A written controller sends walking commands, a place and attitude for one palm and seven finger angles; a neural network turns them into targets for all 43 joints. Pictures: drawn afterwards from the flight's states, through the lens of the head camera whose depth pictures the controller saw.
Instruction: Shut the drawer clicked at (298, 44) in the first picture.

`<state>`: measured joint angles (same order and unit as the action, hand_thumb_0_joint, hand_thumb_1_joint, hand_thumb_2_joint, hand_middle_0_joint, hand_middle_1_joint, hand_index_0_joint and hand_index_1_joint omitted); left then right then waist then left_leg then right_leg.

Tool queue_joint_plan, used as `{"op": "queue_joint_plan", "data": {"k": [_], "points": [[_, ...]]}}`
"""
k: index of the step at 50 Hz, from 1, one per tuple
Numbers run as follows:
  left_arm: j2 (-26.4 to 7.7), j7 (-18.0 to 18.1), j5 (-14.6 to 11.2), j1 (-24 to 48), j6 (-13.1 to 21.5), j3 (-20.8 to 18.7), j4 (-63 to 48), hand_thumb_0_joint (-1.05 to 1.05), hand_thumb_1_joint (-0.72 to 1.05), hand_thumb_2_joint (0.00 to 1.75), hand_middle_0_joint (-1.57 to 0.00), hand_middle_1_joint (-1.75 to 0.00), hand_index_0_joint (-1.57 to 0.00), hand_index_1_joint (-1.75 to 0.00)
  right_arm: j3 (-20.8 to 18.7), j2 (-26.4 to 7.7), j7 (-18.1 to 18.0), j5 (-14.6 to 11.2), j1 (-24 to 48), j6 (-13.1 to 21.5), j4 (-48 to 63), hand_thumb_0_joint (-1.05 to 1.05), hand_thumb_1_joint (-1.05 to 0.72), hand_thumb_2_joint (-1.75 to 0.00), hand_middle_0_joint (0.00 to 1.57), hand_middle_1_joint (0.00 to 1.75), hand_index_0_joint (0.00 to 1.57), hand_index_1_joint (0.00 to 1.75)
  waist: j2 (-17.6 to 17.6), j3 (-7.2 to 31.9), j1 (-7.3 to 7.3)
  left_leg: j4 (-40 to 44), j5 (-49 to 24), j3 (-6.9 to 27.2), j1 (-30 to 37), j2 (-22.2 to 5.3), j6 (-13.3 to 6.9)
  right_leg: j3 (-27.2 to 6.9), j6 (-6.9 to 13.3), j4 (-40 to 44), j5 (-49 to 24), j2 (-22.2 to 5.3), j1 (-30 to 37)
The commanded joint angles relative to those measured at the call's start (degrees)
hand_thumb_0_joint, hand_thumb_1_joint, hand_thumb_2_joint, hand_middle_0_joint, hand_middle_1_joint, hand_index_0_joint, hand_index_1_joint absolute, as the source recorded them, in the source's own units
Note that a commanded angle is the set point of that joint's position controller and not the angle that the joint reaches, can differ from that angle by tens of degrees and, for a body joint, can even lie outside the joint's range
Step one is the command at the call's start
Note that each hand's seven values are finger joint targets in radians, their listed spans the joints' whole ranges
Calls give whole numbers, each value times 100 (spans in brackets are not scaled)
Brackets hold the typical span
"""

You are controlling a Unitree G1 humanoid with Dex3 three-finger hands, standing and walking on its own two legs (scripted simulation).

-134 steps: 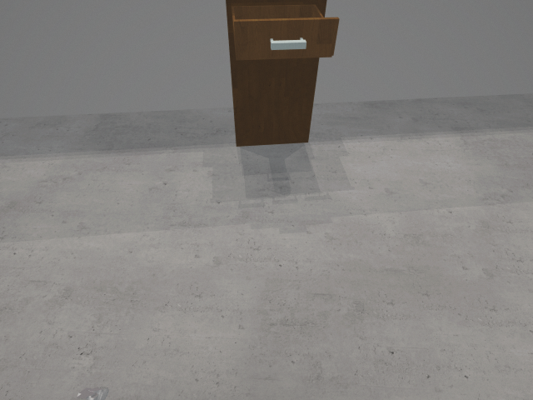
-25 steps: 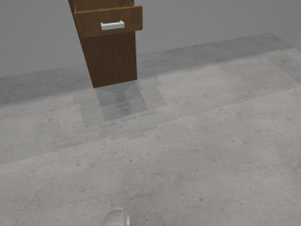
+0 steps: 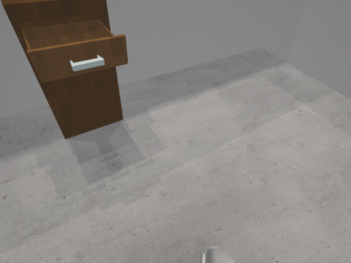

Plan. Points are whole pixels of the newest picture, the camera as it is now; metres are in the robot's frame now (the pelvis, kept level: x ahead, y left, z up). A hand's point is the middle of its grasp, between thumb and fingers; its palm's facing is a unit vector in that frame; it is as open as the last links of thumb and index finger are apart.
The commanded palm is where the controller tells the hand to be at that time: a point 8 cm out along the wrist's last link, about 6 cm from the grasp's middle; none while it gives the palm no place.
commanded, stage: walk to a spot facing it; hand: left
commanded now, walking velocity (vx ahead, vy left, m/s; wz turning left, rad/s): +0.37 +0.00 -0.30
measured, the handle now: (86, 61) +0.89 +0.44 -0.03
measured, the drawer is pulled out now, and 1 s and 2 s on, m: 0.30 0.30 0.30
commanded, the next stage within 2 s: turn to face it in 0.96 s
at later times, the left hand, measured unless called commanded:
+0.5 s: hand (134, 212) +0.30 +0.13 -0.17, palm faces -0.08 -0.97 -0.22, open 7.1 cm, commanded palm none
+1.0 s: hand (140, 164) +0.47 +0.14 -0.18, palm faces -0.17 -0.97 -0.16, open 7.4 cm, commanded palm none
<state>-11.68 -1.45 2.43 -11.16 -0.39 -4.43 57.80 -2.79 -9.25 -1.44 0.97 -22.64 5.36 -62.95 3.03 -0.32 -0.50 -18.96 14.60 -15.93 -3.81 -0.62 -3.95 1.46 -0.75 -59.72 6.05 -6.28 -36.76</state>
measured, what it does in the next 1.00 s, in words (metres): walks ahead: right foot, then left foot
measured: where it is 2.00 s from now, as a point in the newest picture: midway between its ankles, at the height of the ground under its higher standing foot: (190, 215)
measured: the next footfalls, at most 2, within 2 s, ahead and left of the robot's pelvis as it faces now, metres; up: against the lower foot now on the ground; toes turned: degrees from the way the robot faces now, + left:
right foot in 0.28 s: +0.26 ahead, -0.14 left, +0.00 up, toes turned -14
left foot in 0.72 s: +0.44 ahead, +0.09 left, +0.00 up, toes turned +3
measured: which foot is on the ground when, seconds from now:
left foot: down 0.00-0.28, up 0.30-0.70, down 0.72-1.00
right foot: up 0.00-0.26, down 0.28-0.74, up 0.76-1.00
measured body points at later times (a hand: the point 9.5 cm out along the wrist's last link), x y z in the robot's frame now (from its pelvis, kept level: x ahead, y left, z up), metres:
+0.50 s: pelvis +0.21 -0.05 -0.01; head +0.22 -0.05 +0.44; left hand +0.30 +0.18 -0.16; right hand +0.17 -0.26 -0.17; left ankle +0.24 +0.09 -0.68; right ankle +0.22 -0.13 -0.75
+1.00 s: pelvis +0.41 -0.03 +0.00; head +0.42 -0.03 +0.45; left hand +0.48 +0.19 -0.16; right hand +0.37 -0.26 -0.15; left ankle +0.40 +0.08 -0.75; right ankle +0.45 -0.18 -0.67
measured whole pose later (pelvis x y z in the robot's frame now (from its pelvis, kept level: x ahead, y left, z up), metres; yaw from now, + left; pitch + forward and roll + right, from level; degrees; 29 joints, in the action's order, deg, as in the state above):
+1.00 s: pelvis +0.41 -0.03 +0.00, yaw -15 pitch -1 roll +0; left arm -9.8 -1.8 1.9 -15.9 -0.9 -4.4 60.5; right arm -2.9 -8.9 -1.0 1.5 -17.8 4.1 -60.7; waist 1.3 -2.1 1.3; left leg -21.6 15.2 -17.1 -4.1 -5.6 0.6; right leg 4.4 -0.9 -57.9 12.2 -6.9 -33.3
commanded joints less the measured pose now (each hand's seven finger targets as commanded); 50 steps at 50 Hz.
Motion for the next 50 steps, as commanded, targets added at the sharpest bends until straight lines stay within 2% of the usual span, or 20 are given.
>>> {"op": "queue_joint_plan", "data": {"k": [1, 7, 10, 12, 13, 14, 15, 16, 18, 21, 27, 31, 34, 35, 36, 37, 38, 40, 43, 50], "points": [[58, -48, -35, 513, 33, 86, -365, 0, 90, 90, -20, -30, -20, -30, -3, -457, -21, 11, -857, 72, -18, 0, -90, -90, 20, 30, 20, 30, -724, -760, -186, 932, -2024, 909, 321, -1703, -202, 248, 38, 836, -94, -54, -475], [136, -46, -69, 1301, 108, 151, -556, 0, 90, 90, -20, -30, -20, -30, 39, -484, -32, 89, -1356, -26, -305, 0, -90, -90, 20, 30, 20, 30, -879, -959, -419, 635, -2926, 583, 770, -1851, -278, 571, 313, 1883, 469, 190, -63], [55, -13, -76, 821, 181, 137, -421, 0, 90, 90, -20, -30, -20, -30, 22, -593, -46, 80, -1279, -62, -357, 0, -90, -90, 20, 30, 20, 30, -1018, -623, -151, -210, -4780, 298, 953, -1849, -228, 924, 554, 2322, 969, 586, 869], [-173, 36, -43, -460, 281, 44, -9, 0, 90, 90, -20, -30, -20, -30, -13, -706, -26, 13, -1019, -82, -307, 0, -90, -90, 20, 30, 20, 30, -947, 126, 469, -1813, -5217, 6, 447, -1615, 43, 1105, 704, 2916, 400, 836, 2694], [-579, 86, -38, -1278, 353, -71, 235, 0, 90, 90, -20, -30, -20, -30, -3, -596, 37, -55, -915, -67, -195, 0, -90, -90, 20, 30, 20, 30, -577, 658, 804, -3170, -3868, -15, -868, -1464, 224, 250, 1004, 2975, 123, 104, 4284], [-1166, 160, -93, -1864, 394, -220, 346, 0, 90, 90, -20, -30, -20, -30, 48, -183, 29, -135, -1011, -20, 8, 0, -90, -90, 20, 30, 20, 30, 585, 1307, 813, -5169, 983, 1, -2742, -551, 528, -2458, 1821, 3414, -850, -1699, 5739], [-1346, 175, -222, -1869, 354, -229, 368, 0, 90, 90, -20, -30, -20, -30, 11, -283, 17, -120, -537, -39, 131, 0, -90, -90, 20, 30, 20, 30, 160, 1127, 819, -6102, 1802, 803, -3225, -452, 440, -2847, 2129, 4000, -1127, -2019, 5320], [-1096, 199, -226, -1403, 329, -201, 230, 0, 90, 90, -20, -30, -20, -30, -55, -257, 27, -75, -172, -85, 257, 0, -90, -90, 20, 30, 20, 30, 13, 607, 663, -6288, 1245, 1251, -3270, -671, 395, -2571, 1874, 4261, -469, -1813, 4356], [-480, 242, -183, -652, 379, -16, 100, 0, 90, 90, -20, -30, -20, -30, -41, -86, 65, 19, -128, -233, 198, 0, -90, -90, 20, 30, 20, 30, -274, -293, 153, -5674, 530, 1446, -2977, -1051, 422, -1590, 1375, 4753, 639, -1335, 2632], [-175, 275, -71, -464, 489, 1, 30, 0, 90, 90, -20, -30, -20, -30, -66, 119, 109, 75, -568, -376, 120, 0, -90, -90, 20, 30, 20, 30, -60, -296, -240, -4697, 350, 1317, -2433, -1083, 534, -728, 1164, 4930, 600, -954, 1817], [-491, 173, -95, -700, 498, 11, 137, 0, 90, 90, -20, -30, -20, -30, -65, -39, 278, 62, 623, -341, 592, 0, -90, -90, 20, 30, 20, 30, 392, -594, 22, -2800, -184, 1069, -2421, -939, 624, -569, 1104, 5081, 1272, -752, 1927], [-639, 155, -87, -1024, 472, 2, 257, 0, 90, 90, -20, -30, -20, -30, -48, -260, 325, 52, 1323, -242, 877, 0, -90, -90, 20, 30, 20, 30, 253, -622, 223, -1972, -61, 916, -2276, -748, 552, -728, 1041, 4788, 865, -849, 2558], [-719, 150, -135, -986, 438, -14, 314, 0, 90, 90, -20, -30, -20, -30, -62, -491, 261, 65, 851, -154, 726, 0, -90, -90, 20, 30, 20, 30, -79, -345, -102, -1054, -203, 560, -895, -426, 493, -381, 814, 3824, -169, -567, 2495], [-577, 135, -152, -948, 433, 6, 284, 0, 90, 90, -20, -30, -20, -30, -127, -781, 193, 85, 137, -112, 504, 0, -90, -90, 20, 30, 20, 30, -560, 42, -413, -699, -215, 880, 311, -648, 360, -102, 621, 2693, -548, -263, 2010], [-253, 88, -187, -1024, 416, 53, 159, 0, 90, 90, -20, -30, -20, -30, -295, -1466, 136, 158, -673, -87, 329, 0, -90, -90, 20, 30, 20, 30, -1916, 556, -658, -308, -45, 2640, 1449, -2001, -98, 454, 312, 959, 834, 384, 858], [-277, 90, -153, -757, 444, 71, -35, 0, 90, 90, -20, -30, -20, -30, -311, -1730, 121, 139, -1059, -151, 266, 0, -90, -90, 20, 30, 20, 30, -2402, 553, -762, 490, 330, 3757, 1422, -2865, -520, 338, 270, -418, 2707, 656, 138], [-356, 110, -117, -459, 406, 36, -41, 0, 90, 90, -20, -30, -20, -30, -254, -1478, 76, 107, -716, -159, 300, 0, -90, -90, 20, 30, 20, 30, -1754, 207, -706, 669, 919, 3656, 870, -2895, -555, -47, 321, -1048, 2493, 353, -146], [-206, 22, -92, -324, 338, 19, 22, 0, 90, 90, -20, -30, -20, -30, -125, -979, 58, 93, 5, -116, 506, 0, -90, -90, 20, 30, 20, 30, -959, -545, -367, 885, 896, 2765, -123, -2524, -348, -157, 280, -1231, 1593, -25, -224], [52, 4, -73, -827, 155, 24, 168, 0, 90, 90, -20, -30, -20, -30, -59, -683, 19, 54, 325, -22, 522, 0, -90, -90, 20, 30, 20, 30, -1035, -391, 62, 837, -482, 1295, -470, -2041, -90, -54, 132, -871, 926, -107, 210], [126, -81, -81, 67, 12, -31, -360, 0, 90, 90, -20, -30, -20, -30, -180, -773, 37, 46, 115, -83, 425, 0, -90, -90, 20, 30, 20, 30, -1026, -738, -48, 785, -1210, 217, -234, -1980, -149, 465, -45, 1144, 391, -144, 158]]}}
